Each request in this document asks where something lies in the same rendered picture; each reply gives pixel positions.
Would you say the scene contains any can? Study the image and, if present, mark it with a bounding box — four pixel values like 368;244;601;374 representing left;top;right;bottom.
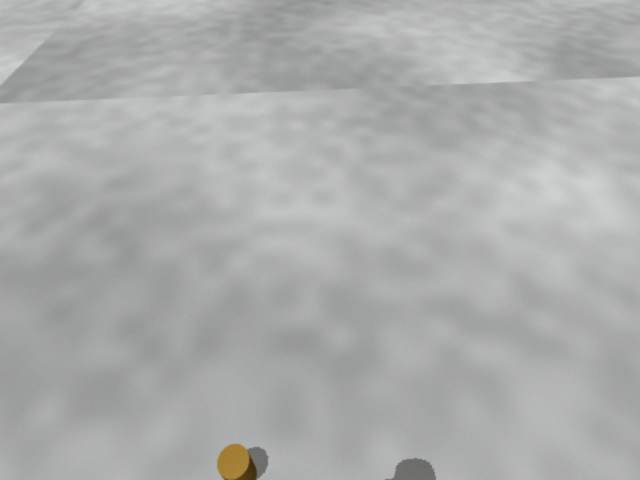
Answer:
217;444;257;480

